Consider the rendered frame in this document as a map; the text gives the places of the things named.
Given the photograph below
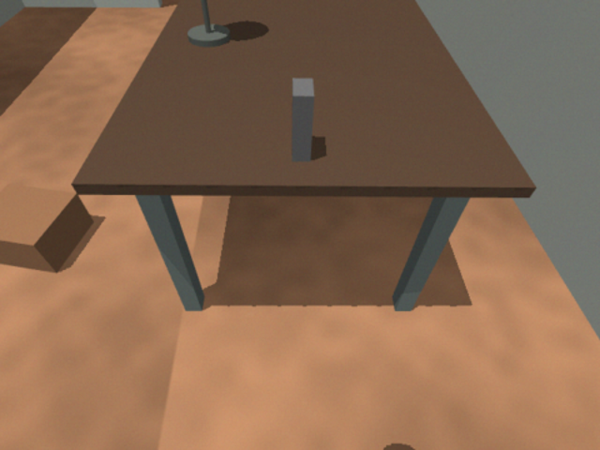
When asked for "table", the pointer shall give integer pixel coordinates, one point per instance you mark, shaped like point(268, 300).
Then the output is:
point(393, 116)

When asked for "desk lamp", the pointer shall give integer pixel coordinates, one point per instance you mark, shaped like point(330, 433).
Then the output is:
point(208, 35)

